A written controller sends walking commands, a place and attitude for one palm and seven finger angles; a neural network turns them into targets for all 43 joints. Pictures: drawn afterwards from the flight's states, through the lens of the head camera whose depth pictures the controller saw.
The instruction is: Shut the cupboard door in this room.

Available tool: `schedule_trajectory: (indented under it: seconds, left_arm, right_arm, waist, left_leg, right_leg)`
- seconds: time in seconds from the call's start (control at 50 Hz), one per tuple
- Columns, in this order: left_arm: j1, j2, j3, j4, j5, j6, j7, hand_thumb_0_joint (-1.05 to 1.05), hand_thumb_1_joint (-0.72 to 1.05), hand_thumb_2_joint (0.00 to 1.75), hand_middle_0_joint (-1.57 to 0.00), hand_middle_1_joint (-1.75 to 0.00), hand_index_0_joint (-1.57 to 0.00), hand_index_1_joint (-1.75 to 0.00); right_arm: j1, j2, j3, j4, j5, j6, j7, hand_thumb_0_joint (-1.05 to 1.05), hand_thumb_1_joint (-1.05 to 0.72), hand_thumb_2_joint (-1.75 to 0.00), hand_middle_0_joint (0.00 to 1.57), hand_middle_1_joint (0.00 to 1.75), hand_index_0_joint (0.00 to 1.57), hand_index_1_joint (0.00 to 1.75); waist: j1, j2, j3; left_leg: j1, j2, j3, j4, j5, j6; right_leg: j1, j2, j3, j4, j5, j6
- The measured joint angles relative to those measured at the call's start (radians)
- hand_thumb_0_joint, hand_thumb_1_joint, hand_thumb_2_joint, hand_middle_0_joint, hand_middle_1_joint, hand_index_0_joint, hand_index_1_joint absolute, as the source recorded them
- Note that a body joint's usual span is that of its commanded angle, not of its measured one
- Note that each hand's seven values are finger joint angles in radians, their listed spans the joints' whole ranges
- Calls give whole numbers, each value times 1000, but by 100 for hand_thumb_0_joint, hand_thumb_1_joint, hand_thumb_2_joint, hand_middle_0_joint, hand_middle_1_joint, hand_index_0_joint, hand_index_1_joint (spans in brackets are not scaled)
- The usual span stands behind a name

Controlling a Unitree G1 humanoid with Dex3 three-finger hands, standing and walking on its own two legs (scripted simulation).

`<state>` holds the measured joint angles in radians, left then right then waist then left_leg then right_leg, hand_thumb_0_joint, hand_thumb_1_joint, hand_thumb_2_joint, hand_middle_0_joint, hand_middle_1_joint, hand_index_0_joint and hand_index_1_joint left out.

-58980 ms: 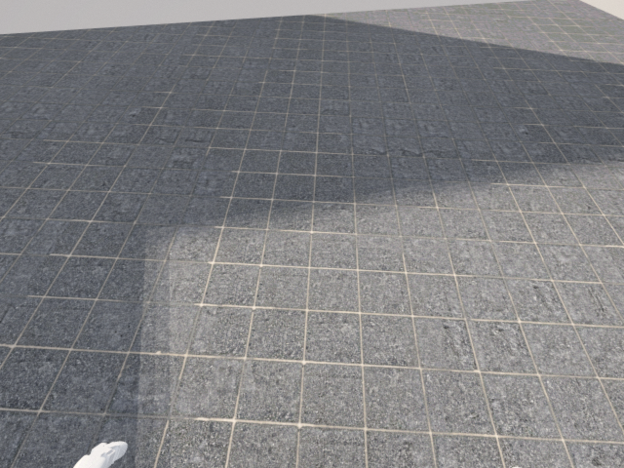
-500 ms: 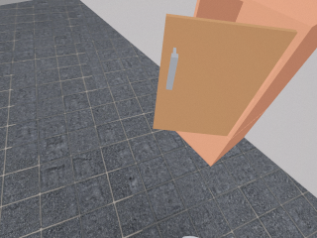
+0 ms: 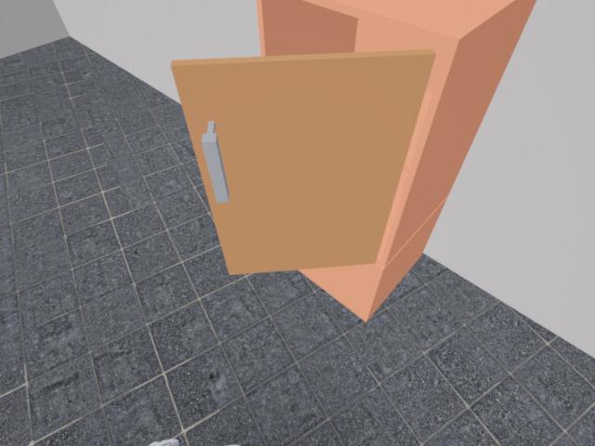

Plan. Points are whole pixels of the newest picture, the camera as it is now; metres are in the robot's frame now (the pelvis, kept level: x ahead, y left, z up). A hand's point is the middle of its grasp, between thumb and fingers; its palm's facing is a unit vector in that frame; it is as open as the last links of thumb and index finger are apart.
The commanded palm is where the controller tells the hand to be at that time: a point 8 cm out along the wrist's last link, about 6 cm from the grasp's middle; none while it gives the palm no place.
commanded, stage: take the last steps up to it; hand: left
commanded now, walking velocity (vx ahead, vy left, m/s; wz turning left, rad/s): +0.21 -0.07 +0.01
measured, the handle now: (217, 162) +0.57 +0.14 +0.05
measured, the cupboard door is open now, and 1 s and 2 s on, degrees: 47 47 47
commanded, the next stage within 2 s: come to a stop and stand still in 0.18 s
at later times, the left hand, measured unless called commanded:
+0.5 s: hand out of the picture +0.14 +0.14 -0.18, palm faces +0.05 -0.98 -0.18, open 7.3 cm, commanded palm none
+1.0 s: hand (193, 437) +0.18 +0.17 -0.18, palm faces +0.06 -0.98 -0.21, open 7.4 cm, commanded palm none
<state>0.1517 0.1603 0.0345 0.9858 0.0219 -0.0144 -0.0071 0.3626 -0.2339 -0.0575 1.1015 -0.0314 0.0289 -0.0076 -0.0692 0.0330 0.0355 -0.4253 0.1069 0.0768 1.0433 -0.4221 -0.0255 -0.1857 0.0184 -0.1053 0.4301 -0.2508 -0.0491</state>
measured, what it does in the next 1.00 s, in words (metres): walks ahead: left foot, then right foot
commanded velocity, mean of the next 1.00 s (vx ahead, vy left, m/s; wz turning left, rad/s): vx -0.05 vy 0.03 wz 0.00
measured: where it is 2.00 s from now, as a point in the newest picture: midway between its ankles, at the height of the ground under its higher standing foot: outside the picture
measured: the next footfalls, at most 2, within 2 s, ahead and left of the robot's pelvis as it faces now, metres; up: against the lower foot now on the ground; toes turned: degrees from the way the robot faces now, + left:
left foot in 0.24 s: +0.16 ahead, +0.07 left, +0.00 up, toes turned +7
right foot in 0.52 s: +0.20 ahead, -0.19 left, +0.00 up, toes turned +0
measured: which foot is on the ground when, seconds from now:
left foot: up 0.00-0.22, down 0.24-0.60, up 0.62-0.82, down 0.84-1.00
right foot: down 0.00-0.26, up 0.28-0.50, down 0.52-0.86, up 0.88-1.00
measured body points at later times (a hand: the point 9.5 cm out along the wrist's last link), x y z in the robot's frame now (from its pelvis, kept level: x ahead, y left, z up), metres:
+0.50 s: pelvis +0.12 -0.04 +0.00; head +0.15 -0.02 +0.44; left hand +0.13 +0.19 -0.17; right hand +0.18 -0.27 -0.15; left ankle +0.12 +0.07 -0.74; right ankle +0.16 -0.19 -0.73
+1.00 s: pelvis +0.11 -0.02 +0.00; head +0.14 +0.00 +0.45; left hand +0.17 +0.22 -0.17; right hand +0.16 -0.27 -0.14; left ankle +0.09 +0.05 -0.74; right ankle +0.10 -0.17 -0.71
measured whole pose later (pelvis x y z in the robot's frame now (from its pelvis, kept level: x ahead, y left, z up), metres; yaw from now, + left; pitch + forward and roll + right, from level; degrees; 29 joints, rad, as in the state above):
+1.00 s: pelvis +0.11 -0.02 +0.00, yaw +1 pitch +0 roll +0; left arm 0.15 0.22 0.04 1.02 0.02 0.07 0.04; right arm 0.21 -0.16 -0.02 1.03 -0.02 0.02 -0.03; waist 0.01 -0.06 0.07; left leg -0.17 -0.03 0.08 0.46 -0.29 0.06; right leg -0.31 -0.03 0.03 0.76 -0.44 0.01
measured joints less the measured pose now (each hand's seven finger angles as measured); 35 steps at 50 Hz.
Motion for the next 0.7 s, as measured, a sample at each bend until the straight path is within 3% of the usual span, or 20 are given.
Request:
schedule_trajectory:
  seconds: [0.1,0.22,0.28,0.32,0.36,0.46,0.52,0.6,0.7]
  left_arm:
    - [67,21,10,51,-1,-19,20,-1,94,90,-20,-30,-20,-29]
    - [149,26,3,114,-1,-15,20,0,93,90,-20,-30,-20,-29]
    - [178,27,1,135,-9,2,19,0,92,90,-20,-30,-20,-29]
    - [175,21,-2,138,-4,17,18,1,92,90,-20,-30,-20,-29]
    - [153,12,-4,131,-3,27,18,1,91,90,-20,-30,-20,-29]
    - [92,-7,-10,83,-2,32,27,1,92,90,-20,-30,-20,-29]
    - [88,22,-4,62,5,32,29,2,92,90,-20,-30,-20,-29]
    - [63,24,-4,60,11,46,26,1,92,90,-20,-30,-20,-29]
    - [22,12,-5,39,11,39,32,1,91,90,-20,-30,-20,-29]
  right_arm:
    - [-86,34,4,-60,-4,-19,8,1,-91,-90,19,29,19,30]
    - [-177,72,26,-90,0,-46,8,0,-91,-90,19,29,19,30]
    - [-201,95,39,-99,-6,-71,0,0,-91,-90,19,29,20,30]
    - [-199,102,49,-108,-5,-76,-10,0,-91,-90,20,29,20,30]
    - [-191,102,49,-107,3,-74,-29,0,-92,-90,20,30,20,30]
    - [-195,70,47,-64,13,-39,-38,-1,-94,-90,20,30,20,30]
    - [-190,78,38,-51,22,-12,-28,-1,-93,-90,20,30,20,30]
    - [-190,59,15,-57,25,15,-15,0,-92,-90,20,30,20,30]
    - [-187,23,0,-69,24,26,-12,0,-92,-90,20,29,20,30]
  waist:
    - [20,-10,-4]
    - [66,-28,3]
    - [77,-72,8]
    - [77,-81,15]
    - [76,-76,26]
    - [86,-52,57]
    - [90,-83,50]
    - [72,-47,44]
    - [61,-24,55]
  left_leg:
    - [-67,-11,11,-107,91,-10]
    - [41,-45,26,-416,163,6]
    - [87,-73,50,-436,162,79]
    - [118,-79,58,-453,142,87]
    - [153,-84,49,-499,156,76]
    - [211,-80,24,-555,172,60]
    - [210,-89,29,-511,135,37]
    - [189,-65,6,-475,109,12]
    - [153,-97,-33,-350,-11,2]
  right_leg:
    - [69,38,-21,-86,4,-20]
    - [117,63,-15,-38,-82,-19]
    - [36,30,14,214,-198,-7]
    - [-62,18,42,441,-250,6]
    - [-124,-5,60,508,-245,27]
    - [-131,-63,94,244,-98,63]
    - [-105,-85,133,118,59,66]
    - [-116,-66,112,150,-13,79]
    - [-121,-65,101,120,5,68]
